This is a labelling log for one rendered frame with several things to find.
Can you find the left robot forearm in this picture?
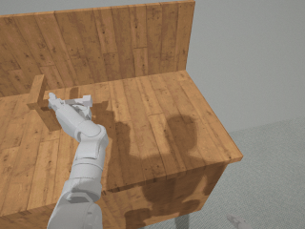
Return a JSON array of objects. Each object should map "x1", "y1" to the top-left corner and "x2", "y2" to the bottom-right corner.
[{"x1": 47, "y1": 120, "x2": 109, "y2": 229}]

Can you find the left robot upper arm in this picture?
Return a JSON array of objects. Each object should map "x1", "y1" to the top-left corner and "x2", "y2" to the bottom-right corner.
[{"x1": 48, "y1": 202, "x2": 103, "y2": 229}]

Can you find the tap lever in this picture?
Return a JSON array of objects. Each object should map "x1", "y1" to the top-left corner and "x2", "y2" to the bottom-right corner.
[{"x1": 48, "y1": 94, "x2": 93, "y2": 109}]

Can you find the counter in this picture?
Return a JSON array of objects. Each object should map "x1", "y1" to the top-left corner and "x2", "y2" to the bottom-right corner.
[{"x1": 0, "y1": 0, "x2": 244, "y2": 229}]

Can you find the right robot hand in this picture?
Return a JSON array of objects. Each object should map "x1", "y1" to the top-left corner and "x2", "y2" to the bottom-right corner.
[{"x1": 226, "y1": 213, "x2": 253, "y2": 229}]

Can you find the left robot hand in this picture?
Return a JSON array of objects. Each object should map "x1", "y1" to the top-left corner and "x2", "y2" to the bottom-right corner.
[{"x1": 48, "y1": 93, "x2": 92, "y2": 139}]

